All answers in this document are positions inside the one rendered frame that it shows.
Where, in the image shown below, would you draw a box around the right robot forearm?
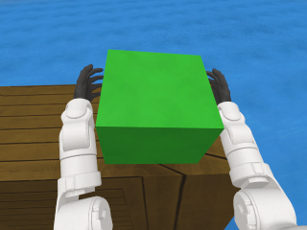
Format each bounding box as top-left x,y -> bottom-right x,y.
217,102 -> 296,222

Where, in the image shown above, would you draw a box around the left robot hand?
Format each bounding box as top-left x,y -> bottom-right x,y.
73,64 -> 104,102

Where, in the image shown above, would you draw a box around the right robot hand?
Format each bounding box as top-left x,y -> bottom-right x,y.
205,68 -> 232,105

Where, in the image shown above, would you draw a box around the left robot forearm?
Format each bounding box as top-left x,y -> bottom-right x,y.
54,98 -> 102,230

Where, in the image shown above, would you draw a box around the right robot upper arm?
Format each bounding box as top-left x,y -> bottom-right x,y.
233,188 -> 307,230

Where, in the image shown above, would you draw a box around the pedestal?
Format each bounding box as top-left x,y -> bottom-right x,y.
0,83 -> 242,230

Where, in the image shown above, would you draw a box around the left robot upper arm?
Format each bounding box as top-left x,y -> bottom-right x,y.
54,195 -> 113,230

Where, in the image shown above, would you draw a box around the carton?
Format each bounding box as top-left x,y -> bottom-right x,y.
95,49 -> 224,165

